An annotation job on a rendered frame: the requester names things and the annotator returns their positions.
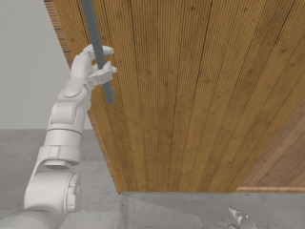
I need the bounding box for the handle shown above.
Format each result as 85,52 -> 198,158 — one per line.
80,0 -> 115,103

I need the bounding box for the robot left upper arm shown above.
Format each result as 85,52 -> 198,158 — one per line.
0,171 -> 83,229

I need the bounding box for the robot left forearm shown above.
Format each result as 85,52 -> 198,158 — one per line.
24,78 -> 92,208

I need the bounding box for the left robot hand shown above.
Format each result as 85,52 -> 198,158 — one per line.
70,44 -> 117,92

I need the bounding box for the right robot hand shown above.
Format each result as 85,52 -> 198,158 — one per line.
228,205 -> 256,229

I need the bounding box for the wardrobe door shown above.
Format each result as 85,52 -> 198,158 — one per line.
52,0 -> 305,193
239,96 -> 305,187

